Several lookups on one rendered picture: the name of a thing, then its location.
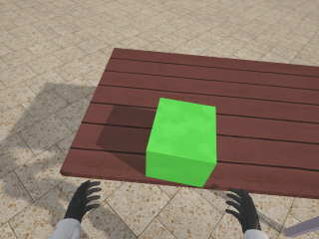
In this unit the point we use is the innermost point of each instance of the table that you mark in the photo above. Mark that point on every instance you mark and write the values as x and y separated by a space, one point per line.
266 121

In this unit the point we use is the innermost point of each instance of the left robot forearm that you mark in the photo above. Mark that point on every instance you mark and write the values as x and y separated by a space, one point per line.
68 228

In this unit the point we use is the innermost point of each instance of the carton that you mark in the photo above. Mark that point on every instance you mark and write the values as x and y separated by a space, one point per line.
182 144

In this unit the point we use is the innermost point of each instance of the right robot forearm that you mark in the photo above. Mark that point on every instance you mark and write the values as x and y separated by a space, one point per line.
254 234

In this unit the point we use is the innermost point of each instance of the left robot hand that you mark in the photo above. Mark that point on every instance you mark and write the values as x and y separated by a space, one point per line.
77 207

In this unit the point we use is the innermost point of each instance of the right robot hand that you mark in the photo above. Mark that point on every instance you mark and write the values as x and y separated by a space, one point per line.
247 216

